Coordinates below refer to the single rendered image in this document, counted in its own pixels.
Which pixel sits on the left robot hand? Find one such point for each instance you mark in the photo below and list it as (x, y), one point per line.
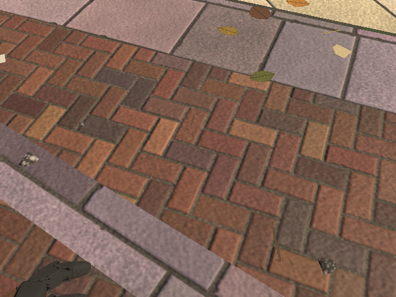
(51, 276)

